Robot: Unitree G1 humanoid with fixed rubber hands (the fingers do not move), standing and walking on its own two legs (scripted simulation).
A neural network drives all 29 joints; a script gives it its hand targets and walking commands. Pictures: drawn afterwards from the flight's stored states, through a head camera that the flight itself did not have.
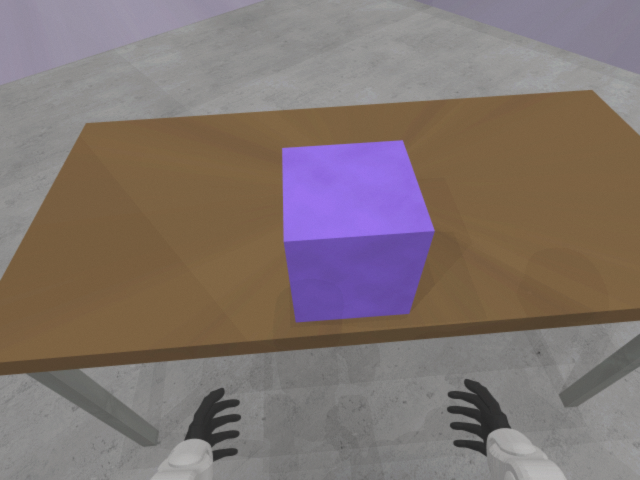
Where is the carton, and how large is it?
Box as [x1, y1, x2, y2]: [282, 140, 434, 321]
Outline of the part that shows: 402,140 282,148 284,246 296,321 400,314 409,312 434,230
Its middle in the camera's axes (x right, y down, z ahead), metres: +0.05 -0.02 +0.62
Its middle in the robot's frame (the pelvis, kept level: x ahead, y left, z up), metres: +0.47 -0.01 +0.01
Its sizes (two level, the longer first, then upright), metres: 0.190 0.188 0.206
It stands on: a table, 0.69 m high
